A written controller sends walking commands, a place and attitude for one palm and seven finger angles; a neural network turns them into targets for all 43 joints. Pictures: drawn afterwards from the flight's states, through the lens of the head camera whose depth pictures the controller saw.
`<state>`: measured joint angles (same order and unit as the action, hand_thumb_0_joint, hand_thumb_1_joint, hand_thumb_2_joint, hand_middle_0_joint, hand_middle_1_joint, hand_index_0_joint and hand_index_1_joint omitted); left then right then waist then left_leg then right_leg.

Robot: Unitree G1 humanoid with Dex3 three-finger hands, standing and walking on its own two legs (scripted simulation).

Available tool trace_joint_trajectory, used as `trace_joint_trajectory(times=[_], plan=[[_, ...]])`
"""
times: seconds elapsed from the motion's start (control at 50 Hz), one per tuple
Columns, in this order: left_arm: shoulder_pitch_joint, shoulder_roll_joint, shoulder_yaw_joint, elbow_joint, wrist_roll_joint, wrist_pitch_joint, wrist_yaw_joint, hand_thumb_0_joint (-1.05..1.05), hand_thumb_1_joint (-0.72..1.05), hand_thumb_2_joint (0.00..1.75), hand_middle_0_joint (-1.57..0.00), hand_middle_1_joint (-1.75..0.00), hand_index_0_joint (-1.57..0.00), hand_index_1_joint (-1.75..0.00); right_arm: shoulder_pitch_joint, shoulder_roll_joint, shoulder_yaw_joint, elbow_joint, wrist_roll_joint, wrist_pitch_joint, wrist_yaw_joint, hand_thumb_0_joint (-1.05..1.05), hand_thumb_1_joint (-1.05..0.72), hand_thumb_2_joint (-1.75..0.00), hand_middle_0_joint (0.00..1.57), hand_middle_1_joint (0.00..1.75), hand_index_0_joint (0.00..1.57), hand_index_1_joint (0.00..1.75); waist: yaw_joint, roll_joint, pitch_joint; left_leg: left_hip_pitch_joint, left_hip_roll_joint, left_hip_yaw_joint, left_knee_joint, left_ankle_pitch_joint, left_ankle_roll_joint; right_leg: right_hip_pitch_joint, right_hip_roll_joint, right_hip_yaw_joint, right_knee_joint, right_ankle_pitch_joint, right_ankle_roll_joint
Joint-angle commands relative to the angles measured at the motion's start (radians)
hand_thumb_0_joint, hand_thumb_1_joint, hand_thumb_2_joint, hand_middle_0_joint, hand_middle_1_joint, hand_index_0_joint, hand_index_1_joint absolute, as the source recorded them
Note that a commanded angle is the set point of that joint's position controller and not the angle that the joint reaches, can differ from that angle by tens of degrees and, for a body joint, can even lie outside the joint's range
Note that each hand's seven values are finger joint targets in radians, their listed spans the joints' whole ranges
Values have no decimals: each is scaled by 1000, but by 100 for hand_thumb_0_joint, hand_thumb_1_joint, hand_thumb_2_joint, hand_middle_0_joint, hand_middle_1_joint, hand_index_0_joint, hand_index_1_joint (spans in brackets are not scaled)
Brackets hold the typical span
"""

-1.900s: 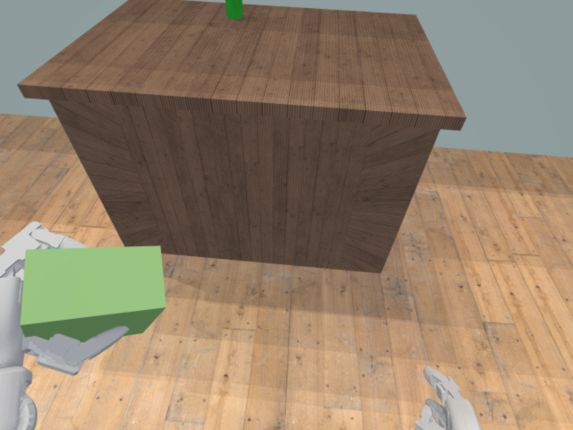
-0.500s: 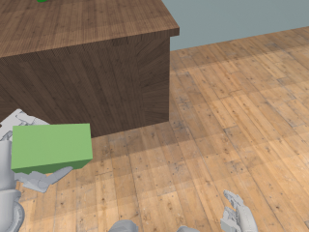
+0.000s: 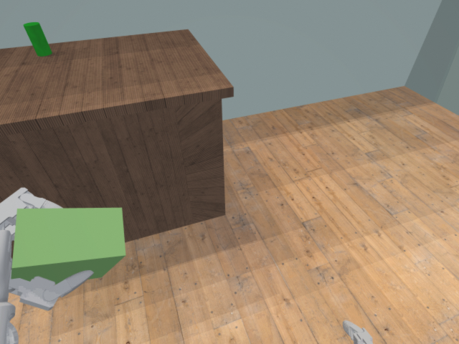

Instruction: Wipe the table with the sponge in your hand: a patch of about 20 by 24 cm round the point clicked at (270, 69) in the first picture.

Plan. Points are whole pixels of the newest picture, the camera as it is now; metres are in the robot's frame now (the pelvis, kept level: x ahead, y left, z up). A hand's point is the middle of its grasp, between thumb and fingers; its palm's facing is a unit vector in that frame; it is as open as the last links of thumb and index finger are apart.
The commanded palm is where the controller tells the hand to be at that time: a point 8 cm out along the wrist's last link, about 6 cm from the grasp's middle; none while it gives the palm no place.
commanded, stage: take the last steps up to it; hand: left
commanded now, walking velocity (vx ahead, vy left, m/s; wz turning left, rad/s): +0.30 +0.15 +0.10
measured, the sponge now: (81, 247) +0.21 +0.22 +0.15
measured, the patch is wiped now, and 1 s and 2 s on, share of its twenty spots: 0.00 0.00 0.00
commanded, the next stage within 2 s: none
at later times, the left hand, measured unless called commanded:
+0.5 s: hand (58, 195) +0.28 +0.27 +0.18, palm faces +0.45 -0.79 -0.42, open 10.4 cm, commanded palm +0.23 +0.31 +0.18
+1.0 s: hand (90, 158) +0.39 +0.28 +0.16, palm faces +0.42 -0.76 -0.50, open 10.4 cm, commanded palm +0.33 +0.32 +0.18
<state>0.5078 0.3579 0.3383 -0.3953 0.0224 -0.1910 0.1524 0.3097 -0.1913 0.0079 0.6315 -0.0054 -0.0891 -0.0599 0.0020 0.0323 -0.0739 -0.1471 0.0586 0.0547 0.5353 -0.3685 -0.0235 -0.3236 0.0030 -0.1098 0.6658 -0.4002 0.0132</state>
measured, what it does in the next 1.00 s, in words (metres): walks ahead: right foot, then left foot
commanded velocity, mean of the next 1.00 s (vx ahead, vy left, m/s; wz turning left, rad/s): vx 0.30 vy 0.15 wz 0.05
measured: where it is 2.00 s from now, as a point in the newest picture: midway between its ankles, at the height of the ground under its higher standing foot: (211, 335)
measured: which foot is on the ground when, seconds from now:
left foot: down 0.00-0.04, up 0.06-0.46, down 0.48-0.78, up 0.80-1.00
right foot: up 0.00-0.00, down 0.02-0.48, up 0.50-0.76, down 0.78-1.00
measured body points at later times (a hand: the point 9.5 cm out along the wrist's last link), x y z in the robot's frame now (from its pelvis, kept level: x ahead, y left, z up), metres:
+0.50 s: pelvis +0.07 +0.03 -0.01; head +0.08 +0.03 +0.44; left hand +0.25 +0.31 +0.20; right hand +0.23 -0.23 -0.09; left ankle +0.12 +0.16 -0.74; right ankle +0.03 -0.08 -0.73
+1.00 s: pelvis +0.18 +0.03 +0.01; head +0.22 +0.00 +0.46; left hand +0.36 +0.32 +0.18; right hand +0.34 -0.21 -0.11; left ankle +0.20 +0.20 -0.65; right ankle +0.16 -0.05 -0.73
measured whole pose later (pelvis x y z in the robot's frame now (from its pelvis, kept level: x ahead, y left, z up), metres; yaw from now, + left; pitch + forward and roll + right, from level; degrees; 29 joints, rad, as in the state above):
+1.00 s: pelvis +0.18 +0.03 +0.01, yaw +3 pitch +0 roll +3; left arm 0.47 0.32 0.35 -0.36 0.01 -0.25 0.13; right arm 0.20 -0.25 -0.03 0.67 0.00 -0.06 -0.04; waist 0.00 0.02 0.07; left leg -0.55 0.07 0.06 1.06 -0.29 -0.02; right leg -0.20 -0.09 -0.17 0.51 -0.32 -0.04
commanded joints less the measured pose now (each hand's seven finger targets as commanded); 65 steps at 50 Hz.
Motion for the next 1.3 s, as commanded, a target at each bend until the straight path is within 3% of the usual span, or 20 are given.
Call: trace_joint_trajectory(times=[0.0,0.02,0.06,0.1,0.18,0.4,0.42,0.46,0.48,0.7,0.74,0.76,0.78,0.84,0.92,1.04,1.12,1.16,1.18,1.28], plan=[[-275,164,63,-155,-2,-81,12,0,10,130,-120,-160,-120,-160,-169,-134,-55,-116,3,-54,-7,0,-90,-90,20,30,20,30,-4,-87,80,-408,41,-3,234,-14,96,336,-182,236,-305,13,-87],[-258,203,94,-128,-7,-81,13,0,10,130,-120,-160,-120,-160,-193,-132,-67,-133,8,-54,-4,0,-90,-90,20,30,20,30,7,-323,66,-550,-53,26,521,-167,53,349,-412,646,-423,8,-190],[-258,189,86,-143,-13,-102,0,0,10,130,-120,-160,-120,-160,-174,-160,-90,-118,3,-43,11,0,-90,-90,20,30,20,30,-9,-226,110,-494,-4,-125,679,-59,27,158,-434,659,-521,-231,-176],[-129,201,123,-177,-27,-126,-12,0,10,130,-120,-160,-120,-160,-195,-122,-62,-115,1,-14,17,0,-90,-90,20,30,20,30,-4,-83,114,-497,34,-108,678,31,18,119,-385,473,-467,-68,-194],[-54,226,190,-249,-31,-161,0,0,10,130,-120,-160,-120,-160,-198,-103,-52,-124,1,-4,20,0,-90,-90,20,30,20,30,-13,-130,2,-460,44,-39,481,93,4,236,-315,231,-403,276,-162],[-109,155,114,-275,-36,-121,38,0,10,130,-120,-160,-120,-160,-142,-107,-76,-163,5,-47,-5,0,-90,-90,20,30,20,30,-7,-145,-2,-63,-23,113,-69,145,46,141,-250,174,-236,166,-111],[-133,155,110,-277,-36,-123,38,0,10,130,-120,-160,-120,-160,-127,-123,-81,-158,7,-48,-11,0,-90,-90,20,30,20,30,-21,-69,-8,16,-13,91,-113,134,57,87,-212,136,-135,150,-85],[-160,137,97,-307,-41,-132,36,0,10,130,-120,-160,-120,-160,-136,-154,-87,-170,14,-46,-8,0,-90,-90,20,30,20,30,-22,267,-27,224,258,-314,-207,230,195,-213,-44,-3,262,-142,-7],[-186,155,84,-297,-28,-136,35,0,10,130,-120,-160,-120,-160,-142,-134,-77,-179,19,-55,-6,0,-90,-90,20,30,20,30,-18,230,12,188,322,-435,-247,294,254,-286,-35,33,429,-228,-12],[-67,177,148,-319,-44,-108,28,0,10,130,-120,-160,-120,-160,-157,-112,-55,-129,5,-89,-1,0,-90,-90,20,30,20,30,5,161,-21,-115,166,-69,-137,148,164,97,-43,-78,-69,40,11],[-71,176,153,-230,-37,-95,25,0,10,130,-120,-160,-120,-160,-151,-104,-60,-121,9,-70,-3,0,-90,-90,20,30,20,30,11,-56,-54,-258,87,11,154,84,112,293,-142,80,-258,112,-41],[-85,201,165,-191,-34,-86,22,0,10,130,-120,-160,-120,-160,-161,-85,-61,-132,13,-55,2,0,-90,-90,20,30,20,30,6,-344,-50,-479,-33,82,433,-78,58,393,-364,482,-351,128,-142],[-72,199,178,-130,-51,-81,20,0,10,130,-120,-160,-120,-160,-192,-99,-58,-145,10,-51,9,0,-90,-90,20,30,20,30,18,-367,-21,-609,-51,-20,638,-156,33,415,-488,670,-394,219,-200],[-91,182,169,-117,-48,-117,1,0,10,130,-120,-160,-120,-160,-172,-103,-61,-99,7,-32,17,0,-90,-90,20,30,20,30,-7,-169,45,-620,27,-100,754,1,0,313,-414,428,-351,361,-181],[-159,166,113,-215,-27,-153,-1,0,10,130,-120,-160,-120,-160,-206,-103,-52,-115,3,-15,22,0,-90,-90,20,30,20,30,-14,-165,30,-533,42,-24,553,87,-2,282,-335,138,-312,659,-129],[-81,220,179,-380,-28,-147,36,0,10,130,-120,-160,-120,-160,-192,-89,-74,-180,-2,-44,19,0,-90,-90,20,30,20,30,33,-191,-33,-297,-14,130,127,115,25,329,-313,113,-259,752,-138],[-51,207,198,-396,-39,-146,51,0,10,130,-120,-160,-120,-160,-143,-99,-91,-191,6,-39,3,0,-90,-90,20,30,20,30,-13,-63,-124,15,-62,177,-119,266,36,250,-232,43,-9,659,-73],[-46,186,194,-380,-51,-158,47,0,10,130,-120,-160,-120,-160,-139,-138,-106,-189,13,-34,1,0,-90,-90,20,30,20,30,-18,281,-171,315,229,-207,-112,515,183,-130,-74,-32,370,-20,-3],[-32,185,171,-326,-45,-157,46,0,10,130,-120,-160,-120,-160,-132,-134,-100,-199,17,-40,8,0,-90,-90,20,30,20,30,-12,271,-137,280,332,-399,-153,582,257,-231,-28,30,545,-275,-11],[-112,178,154,-325,-43,-138,14,0,10,130,-120,-160,-120,-160,-159,-122,-90,-146,29,-50,12,0,-90,-90,20,30,20,30,1,167,10,-11,238,-169,-222,202,249,-285,-132,49,500,-72,10]])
